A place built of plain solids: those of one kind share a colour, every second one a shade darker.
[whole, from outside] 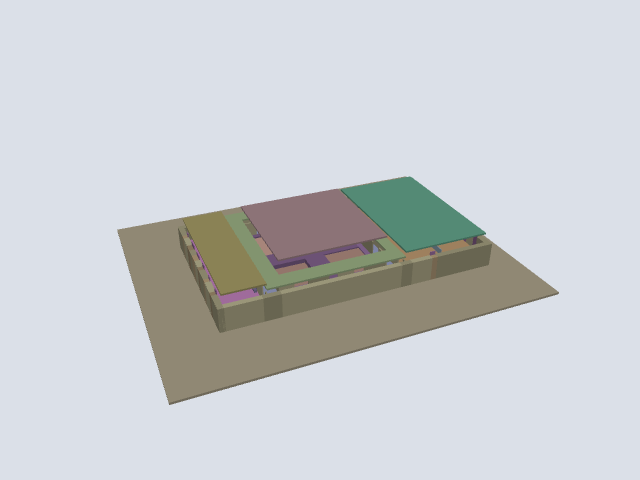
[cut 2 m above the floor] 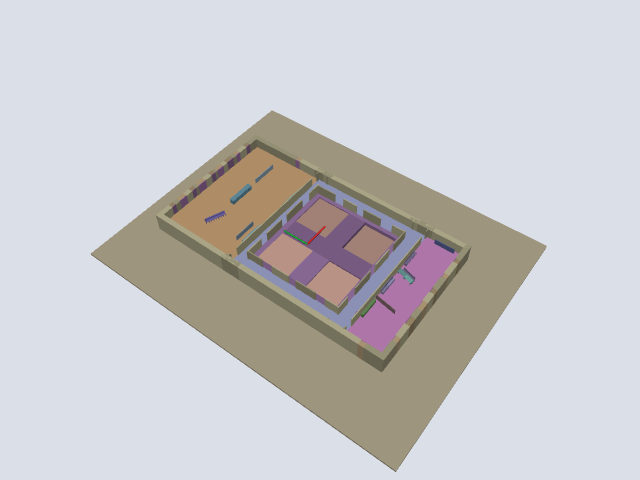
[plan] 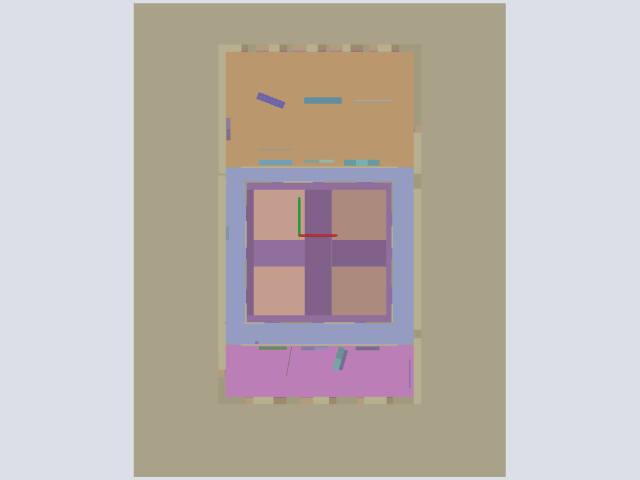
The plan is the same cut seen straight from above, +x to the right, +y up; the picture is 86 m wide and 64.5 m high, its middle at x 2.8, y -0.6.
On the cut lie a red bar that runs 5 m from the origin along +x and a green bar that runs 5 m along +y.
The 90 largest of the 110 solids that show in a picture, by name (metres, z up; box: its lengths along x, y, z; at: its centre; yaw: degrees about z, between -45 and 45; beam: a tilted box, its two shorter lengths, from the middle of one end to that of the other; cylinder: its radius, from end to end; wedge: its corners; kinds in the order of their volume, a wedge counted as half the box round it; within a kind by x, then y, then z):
{
 "ground_under_all_1": {"box": [50.01, 63.67, 0.4], "at": [2.77, -0.62, -1.9]},
 "wall_1": {"box": [1.0, 3.62, 4.35], "at": [-10.36, -20.85, 0.42]},
 "wall_2": {"box": [1.0, 4.23, 4.35], "at": [-10.36, -15.92, 0.42]},
 "wall_3": {"box": [1.0, 4.75, 4.35], "at": [-10.36, -13.23, 0.42]},
 "wall_4": {"box": [1.0, 20.75, 4.35], "at": [-10.36, -2.28, 0.42]},
 "wall_5": {"box": [1.0, 3.8, 4.35], "at": [-10.36, 8.19, 0.42]},
 "wall_6": {"box": [1.0, 17.39, 4.35], "at": [-10.36, 16.98, 0.42]},
 "wall_7": {"box": [3.12, 1.0, 4.35], "at": [-9.3, 25.18, 0.42]},
 "wall_8": {"box": [3.71, 1.0, 4.35], "at": [-9.0, -22.16, 0.42]},
 "wall_9": {"box": [0.2, 2.75, 4.35], "at": [-7.16, -10.49, 0.42]},
 "wall_10": {"box": [0.2, 4.08, 4.35], "at": [-7.16, -5.17, 0.42]},
 "wall_11": {"box": [0.2, 3.58, 4.35], "at": [-7.16, 0.15, 0.42]},
 "wall_12": {"box": [0.2, 3.25, 4.35], "at": [-7.16, 5.67, 0.42]},
 "wall_13": {"box": [1.09, 1.0, 4.35], "at": [-6.29, 25.18, 0.42]},
 "wall_14": {"box": [3.65, 0.2, 4.35], "at": [-5.58, 7.19, 0.42]},
 "wall_15": {"box": [3.5, 0.2, 4.35], "at": [-5.51, 7.19, 0.42]},
 "wall_16": {"box": [2.7, 1.0, 4.35], "at": [-4.79, -22.16, 0.42]},
 "wall_17": {"box": [1.41, 1.0, 4.35], "at": [-3.34, 25.18, 0.42]},
 "wall_18": {"box": [0.63, 1.0, 4.35], "at": [-1.32, 25.18, 0.42]},
 "wall_19": {"box": [1.84, 1.0, 4.35], "at": [-0.82, -22.16, 0.42]},
 "wall_20": {"box": [4.38, 0.2, 4.35], "at": [-0.37, -11.76, 0.42]},
 "wall_21": {"box": [4.38, 0.2, 4.35], "at": [-0.37, -11.76, 0.42]},
 "wall_22": {"box": [3.98, 0.2, 4.35], "at": [-0.17, 7.19, 0.42]},
 "wall_23": {"box": [3.98, 0.2, 4.35], "at": [-0.17, 7.19, 0.42]},
 "wall_24": {"box": [1.51, 1.0, 4.35], "at": [1.75, 25.18, 0.42]},
 "wall_25": {"box": [21.05, 0.2, 4.35], "at": [2.72, -14.71, 0.42]},
 "wall_26": {"box": [21.05, 0.2, 4.35], "at": [2.72, 9.19, 0.42]},
 "wall_27": {"box": [2.13, 1.0, 4.35], "at": [2.96, -22.16, 0.42]},
 "wall_28": {"box": [4.17, 0.2, 4.35], "at": [5.41, -11.76, 0.42]},
 "wall_29": {"box": [4.45, 0.2, 4.35], "at": [5.54, 7.19, 0.42]},
 "wall_30": {"box": [1.07, 1.0, 4.35], "at": [6.36, 25.18, 0.42]},
 "wall_31": {"box": [2.81, 1.0, 4.35], "at": [6.43, -22.16, 0.42]},
 "wall_32": {"box": [0.85, 1.0, 4.35], "at": [9.02, 25.18, 0.42]},
 "wall_33": {"box": [2.99, 1.0, 4.35], "at": [10.23, -22.16, 0.42]},
 "wall_34": {"box": [3.6, 0.2, 4.35], "at": [10.8, -11.76, 0.42]},
 "wall_35": {"box": [2.83, 0.2, 4.35], "at": [11.33, 7.19, 0.42]},
 "wall_36": {"box": [1.88, 1.0, 4.35], "at": [11.48, 25.18, 0.42]},
 "wall_37": {"box": [0.2, 2.65, 4.35], "at": [12.49, -10.54, 0.42]},
 "wall_38": {"box": [0.2, 3.67, 4.35], "at": [12.49, -4.97, 0.42]},
 "wall_39": {"box": [0.2, 2.95, 4.35], "at": [12.49, -0.16, 0.42]},
 "wall_40": {"box": [0.2, 4.13, 4.35], "at": [12.49, 5.23, 0.42]},
 "wall_41": {"box": [3.77, 1.0, 4.35], "at": [14.51, -22.16, 0.42]},
 "wall_42": {"box": [2.97, 1.0, 4.35], "at": [14.91, 25.18, 0.42]},
 "wall_43": {"box": [1.0, 8.85, 4.35], "at": [15.9, -18.23, 0.42]},
 "wall_44": {"box": [1.0, 4.75, 4.35], "at": [15.9, -13.23, 0.42]},
 "wall_45": {"box": [1.0, 20.75, 4.35], "at": [15.9, -2.28, 0.42]},
 "wall_46": {"box": [1.0, 3.8, 4.35], "at": [15.9, 8.19, 0.42]},
 "wall_47": {"box": [1.0, 5.52, 4.35], "at": [15.9, 11.05, 0.42]},
 "wall_48": {"box": [1.0, 10.87, 4.35], "at": [15.9, 20.25, 0.42]},
 "floor_refectory_1": {"box": [25.45, 15.59, 1.75], "at": [2.77, 16.98, -0.88]},
 "floor_corr_1": {"box": [2.8, 18.95, 1.75], "at": [-8.55, -2.28, -0.88]},
 "floor_corr_2": {"box": [25.45, 2.95, 1.75], "at": [2.77, -13.23, -0.88]},
 "floor_corr_3": {"box": [25.45, 2.0, 1.75], "at": [2.77, 8.19, -0.88]},
 "floor_corr_4": {"box": [3.0, 18.95, 1.75], "at": [13.99, -2.28, -0.88]},
 "floor_gang_1": {"box": [1.05, 16.85, 1.75], "at": [-6.63, -2.28, -0.88]},
 "floor_gang_2": {"box": [6.85, 3.55, 1.75], "at": [-2.68, -2.38, -0.88]},
 "floor_gang_3": {"box": [3.65, 16.85, 1.75], "at": [2.57, -2.28, -0.88]},
 "floor_gang_4": {"box": [19.65, 1.05, 1.75], "at": [2.67, -11.23, -0.88]},
 "floor_gang_5": {"box": [19.65, 1.05, 1.75], "at": [2.67, 6.67, -0.88]},
 "floor_gang_6": {"box": [7.3, 3.55, 1.75], "at": [8.04, -2.38, -0.88]},
 "floor_gang_7": {"box": [0.8, 16.85, 1.75], "at": [12.1, -2.28, -0.88]},
 "floor_breakhall_1": {"box": [25.45, 7.05, 1.75], "at": [2.77, -18.23, -0.88]},
 "step_tier_1": {"box": [6.85, 6.55, 1.51], "at": [-2.68, -7.43, -0.99]},
 "step_tier_2": {"box": [6.85, 6.75, 1.75], "at": [-2.68, 2.77, -0.88]},
 "step_tier_3": {"box": [7.3, 6.55, 0.97], "at": [8.04, -7.43, -1.26]},
 "step_tier_4": {"box": [7.3, 6.75, 1.53], "at": [8.04, 2.77, -0.98]},
 "ceil_refectory_1": {"box": [25.45, 15.59, 0.3], "at": [2.77, 16.98, 4.35]},
 "ceil_hall_1": {"box": [19.65, 18.95, 0.3], "at": [2.67, -2.28, 6.1]},
 "wall_mass_1": {"box": [0.85, 1.0, 4.35], "at": [-10.43, -18.54, 0.42]},
 "wall_mass_2": {"box": [0.9, 0.85, 4.35], "at": [-7.29, 25.25, 0.42]},
 "wall_mass_3": {"box": [1.0, 0.85, 4.35], "at": [-6.64, -22.23, 0.42]},
 "wall_mass_4": {"box": [1.7, 0.85, 4.35], "at": [-4.89, 25.25, 0.42]},
 "wall_mass_5": {"box": [1.7, 0.85, 4.35], "at": [-2.6, -22.23, 0.42]},
 "wall_mass_6": {"box": [1.0, 0.85, 4.35], "at": [-2.13, 25.25, 0.42]},
 "wall_mass_7": {"box": [2.0, 0.85, 4.35], "at": [-0.01, 25.25, 0.42]},
 "wall_mass_8": {"box": [1.8, 0.85, 4.35], "at": [0.99, -22.23, 0.42]},
 "wall_mass_9": {"box": [1.1, 0.85, 4.35], "at": [3.06, 25.25, 0.42]},
 "wall_mass_10": {"box": [1.0, 0.85, 4.35], "at": [4.53, -22.23, 0.42]},
 "wall_mass_11": {"box": [1.7, 0.85, 4.35], "at": [4.97, 25.25, 0.42]},
 "wall_mass_12": {"box": [1.7, 0.85, 4.35], "at": [7.75, 25.25, 0.42]},
 "wall_mass_13": {"box": [0.9, 0.85, 4.35], "at": [8.29, -22.23, 0.42]},
 "wall_mass_14": {"box": [1.1, 0.85, 4.35], "at": [9.99, 25.25, 0.42]},
 "wall_mass_15": {"box": [0.9, 0.85, 4.35], "at": [12.18, -22.23, 0.42]},
 "wall_mass_16": {"box": [1.0, 0.85, 4.35], "at": [12.93, 25.25, 0.42]},
 "wall_mass_17": {"box": [0.85, 1.0, 4.35], "at": [15.97, 14.31, 0.42]},
 "ceil_corr_1": {"box": [2.8, 18.95, 0.3], "at": [-8.55, -2.28, 3.4]},
 "ceil_corr_2": {"box": [25.45, 2.95, 0.3], "at": [2.77, -13.23, 3.4]},
 "ceil_corr_3": {"box": [25.45, 2.0, 0.3], "at": [2.77, 8.19, 3.4]},
 "ceil_corr_4": {"box": [3.0, 18.95, 0.3], "at": [13.99, -2.28, 3.4]},
 "ceil_breakhall_1": {"box": [25.45, 7.05, 0.3], "at": [2.77, -18.23, 4.35]}
}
